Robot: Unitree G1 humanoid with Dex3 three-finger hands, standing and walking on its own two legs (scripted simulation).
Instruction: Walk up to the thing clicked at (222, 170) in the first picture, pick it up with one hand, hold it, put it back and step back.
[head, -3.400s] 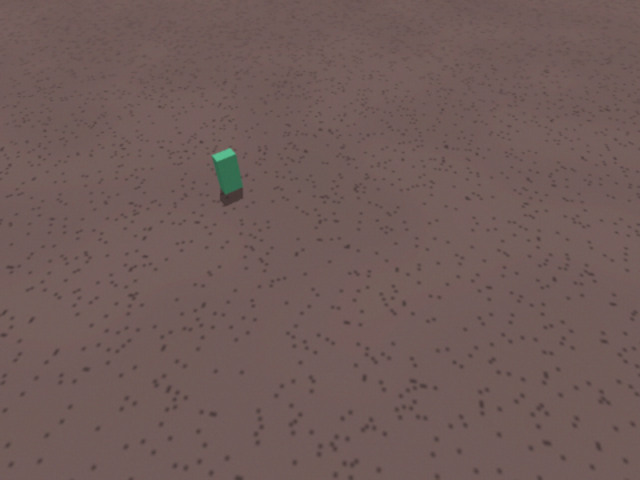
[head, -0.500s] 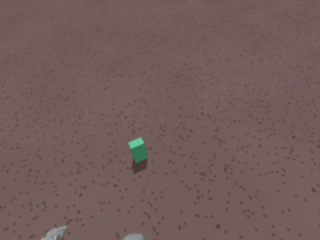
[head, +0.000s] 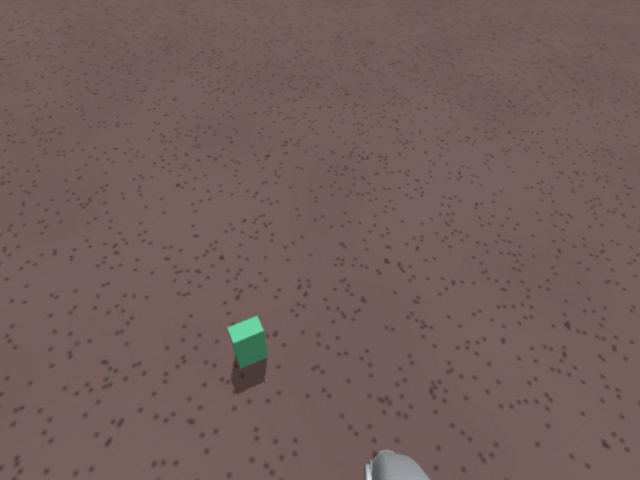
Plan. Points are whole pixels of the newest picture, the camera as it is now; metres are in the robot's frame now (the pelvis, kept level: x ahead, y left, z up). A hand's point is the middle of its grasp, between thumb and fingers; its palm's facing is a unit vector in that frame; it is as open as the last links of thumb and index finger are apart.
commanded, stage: walk up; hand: left
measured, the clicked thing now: (248, 343) +0.57 +0.21 -0.67
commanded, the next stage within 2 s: none
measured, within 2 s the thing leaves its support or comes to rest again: neither
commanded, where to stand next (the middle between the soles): +0.24 -0.03 m, yaw +0 degrees
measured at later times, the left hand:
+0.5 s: hand (140, 446) +0.18 +0.26 -0.14, palm faces -0.03 -0.91 -0.41, open 7.4 cm
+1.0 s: hand (174, 377) +0.29 +0.24 -0.15, palm faces -0.04 -0.93 -0.36, open 7.4 cm
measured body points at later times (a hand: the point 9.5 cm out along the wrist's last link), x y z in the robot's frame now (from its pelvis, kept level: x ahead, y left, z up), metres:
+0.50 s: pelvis +0.15 -0.02 -0.01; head +0.18 -0.03 +0.44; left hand +0.19 +0.31 -0.12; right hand +0.24 -0.34 -0.13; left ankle +0.24 +0.11 -0.73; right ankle +0.15 -0.16 -0.73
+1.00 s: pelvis +0.21 -0.02 +0.00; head +0.23 -0.02 +0.44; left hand +0.29 +0.29 -0.13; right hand +0.28 -0.32 -0.14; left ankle +0.24 +0.11 -0.73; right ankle +0.21 -0.14 -0.73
